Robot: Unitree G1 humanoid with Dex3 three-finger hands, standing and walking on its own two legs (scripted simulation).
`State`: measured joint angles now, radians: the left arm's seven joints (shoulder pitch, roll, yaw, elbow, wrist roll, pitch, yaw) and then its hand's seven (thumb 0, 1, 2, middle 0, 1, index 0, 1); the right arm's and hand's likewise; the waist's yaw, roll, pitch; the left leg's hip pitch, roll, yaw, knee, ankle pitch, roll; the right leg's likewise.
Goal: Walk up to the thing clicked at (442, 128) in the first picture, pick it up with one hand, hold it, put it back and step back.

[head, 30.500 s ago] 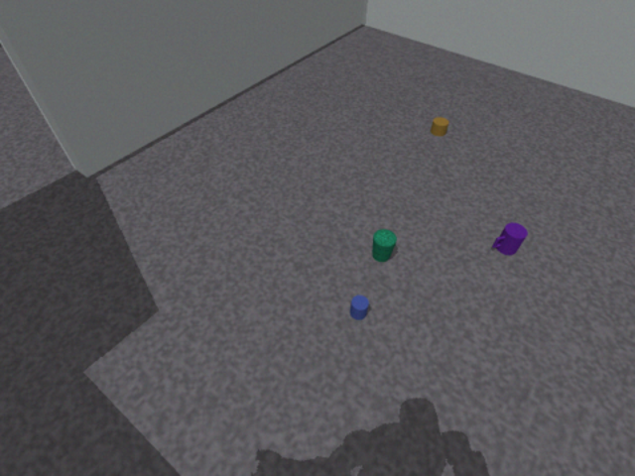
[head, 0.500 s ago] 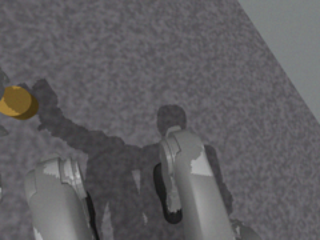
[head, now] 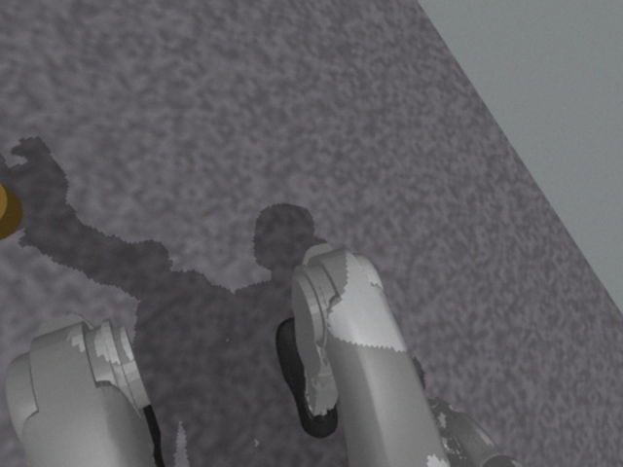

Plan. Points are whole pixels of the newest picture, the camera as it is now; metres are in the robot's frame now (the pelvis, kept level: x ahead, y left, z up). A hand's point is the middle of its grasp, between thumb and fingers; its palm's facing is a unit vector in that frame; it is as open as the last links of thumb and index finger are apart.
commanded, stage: rest palm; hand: left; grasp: from above
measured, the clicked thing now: out of the picture +0.48 +0.30 -0.28
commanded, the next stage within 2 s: close in 0.86 s
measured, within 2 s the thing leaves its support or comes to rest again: neither
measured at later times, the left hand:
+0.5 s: hand out of the picture +0.47 +0.30 -0.22, palm faces -0.44 -0.12 -0.89, open 14.0 cm
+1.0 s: hand out of the picture +0.47 +0.30 -0.24, palm faces -0.44 -0.14 -0.89, open 14.0 cm
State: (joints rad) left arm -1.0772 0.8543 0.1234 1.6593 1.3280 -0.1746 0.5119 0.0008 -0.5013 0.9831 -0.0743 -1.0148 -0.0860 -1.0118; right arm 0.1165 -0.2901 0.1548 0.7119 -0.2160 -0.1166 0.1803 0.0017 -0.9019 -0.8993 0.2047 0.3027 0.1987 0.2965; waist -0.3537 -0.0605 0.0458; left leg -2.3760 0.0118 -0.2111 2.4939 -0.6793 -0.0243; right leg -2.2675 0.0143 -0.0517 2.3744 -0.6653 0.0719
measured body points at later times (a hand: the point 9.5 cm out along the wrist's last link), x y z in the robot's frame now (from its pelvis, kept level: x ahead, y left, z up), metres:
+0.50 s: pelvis +0.00 +0.00 -0.01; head +0.26 +0.10 +0.34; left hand +0.48 +0.30 -0.17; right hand +0.03 -0.27 -0.07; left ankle +0.07 +0.13 -0.27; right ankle +0.11 -0.14 -0.27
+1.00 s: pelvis +0.00 +0.00 -0.01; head +0.27 +0.11 +0.33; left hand +0.49 +0.30 -0.19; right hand +0.03 -0.25 -0.07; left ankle +0.07 +0.13 -0.27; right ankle +0.11 -0.14 -0.27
